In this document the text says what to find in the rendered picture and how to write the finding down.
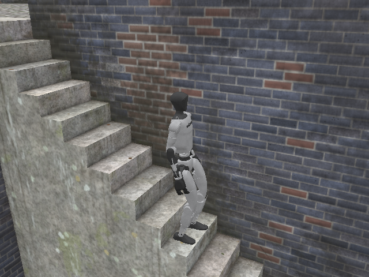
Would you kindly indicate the stairs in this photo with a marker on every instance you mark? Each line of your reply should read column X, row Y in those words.
column 85, row 200

